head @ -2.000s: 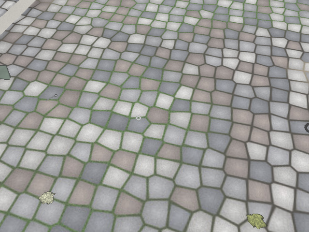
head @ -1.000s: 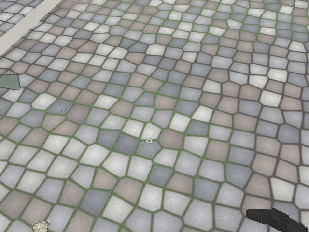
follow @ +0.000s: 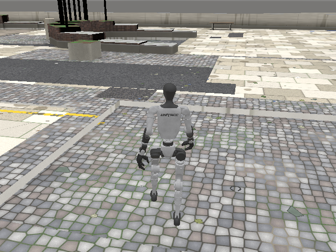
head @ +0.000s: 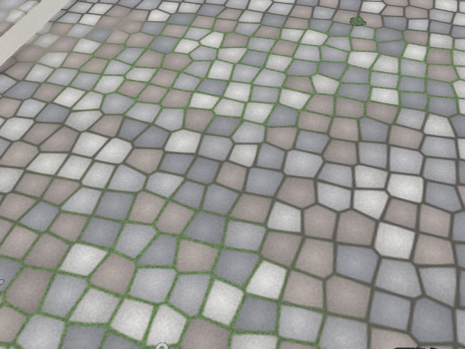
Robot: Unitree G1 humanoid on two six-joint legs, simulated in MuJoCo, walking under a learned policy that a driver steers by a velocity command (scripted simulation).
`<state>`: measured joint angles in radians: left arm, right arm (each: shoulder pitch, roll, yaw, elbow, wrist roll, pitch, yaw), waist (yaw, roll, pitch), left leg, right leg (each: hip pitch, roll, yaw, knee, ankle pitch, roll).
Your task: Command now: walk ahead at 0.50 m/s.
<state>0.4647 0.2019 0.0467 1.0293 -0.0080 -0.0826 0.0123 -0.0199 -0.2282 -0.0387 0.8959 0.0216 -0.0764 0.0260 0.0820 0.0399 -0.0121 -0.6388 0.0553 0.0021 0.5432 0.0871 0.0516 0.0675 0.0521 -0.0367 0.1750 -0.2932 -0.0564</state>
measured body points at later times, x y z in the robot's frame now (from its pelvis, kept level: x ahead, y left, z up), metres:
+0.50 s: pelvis +0.28 +0.03 +0.00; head +0.30 +0.01 +0.45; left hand +0.47 +0.25 -0.11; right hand +0.24 -0.23 -0.15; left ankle +0.21 +0.13 -0.74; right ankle +0.44 -0.16 -0.68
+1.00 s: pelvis +0.55 -0.09 +0.01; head +0.56 -0.11 +0.46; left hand +0.71 +0.14 -0.11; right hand +0.62 -0.40 -0.10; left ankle +0.80 +0.00 -0.68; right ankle +0.47 -0.14 -0.74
